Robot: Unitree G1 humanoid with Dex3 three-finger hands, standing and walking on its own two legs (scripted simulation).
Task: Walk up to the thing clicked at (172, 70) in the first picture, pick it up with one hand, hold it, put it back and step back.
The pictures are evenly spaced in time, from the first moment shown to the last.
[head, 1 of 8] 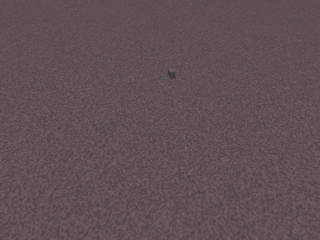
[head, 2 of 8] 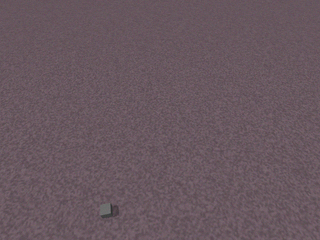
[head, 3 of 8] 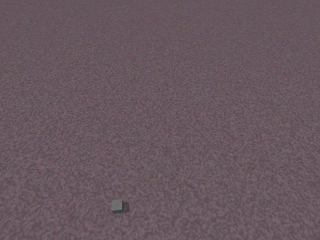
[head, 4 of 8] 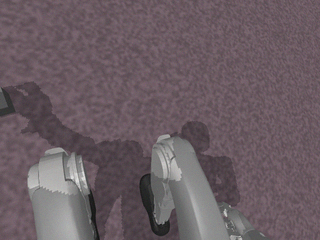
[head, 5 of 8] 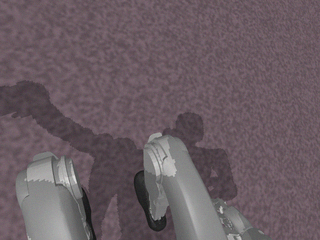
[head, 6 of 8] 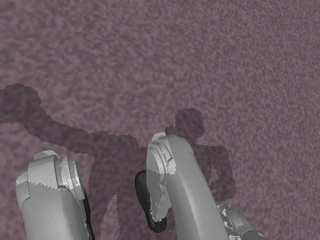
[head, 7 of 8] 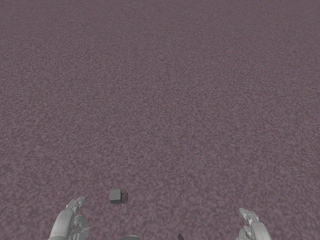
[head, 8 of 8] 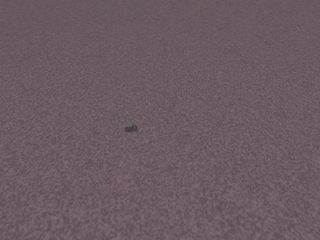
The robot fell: no
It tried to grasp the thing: yes
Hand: left
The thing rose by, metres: 0.68
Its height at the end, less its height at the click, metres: +0.00
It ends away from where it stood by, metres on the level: 0.01
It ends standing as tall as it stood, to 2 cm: yes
